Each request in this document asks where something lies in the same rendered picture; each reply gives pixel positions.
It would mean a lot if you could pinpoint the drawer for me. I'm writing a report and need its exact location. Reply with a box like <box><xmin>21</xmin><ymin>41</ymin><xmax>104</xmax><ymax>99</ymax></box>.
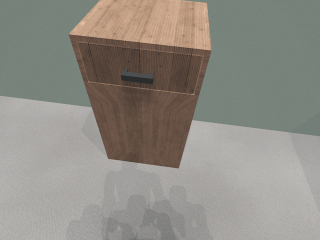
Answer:
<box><xmin>77</xmin><ymin>41</ymin><xmax>203</xmax><ymax>94</ymax></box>

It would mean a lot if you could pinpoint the cabinet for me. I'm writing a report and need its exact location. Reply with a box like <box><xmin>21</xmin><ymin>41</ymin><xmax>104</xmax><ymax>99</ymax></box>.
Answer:
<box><xmin>68</xmin><ymin>0</ymin><xmax>212</xmax><ymax>169</ymax></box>

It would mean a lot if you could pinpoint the handle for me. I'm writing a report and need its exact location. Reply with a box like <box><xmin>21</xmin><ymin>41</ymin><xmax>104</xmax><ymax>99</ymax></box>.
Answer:
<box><xmin>121</xmin><ymin>67</ymin><xmax>155</xmax><ymax>84</ymax></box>

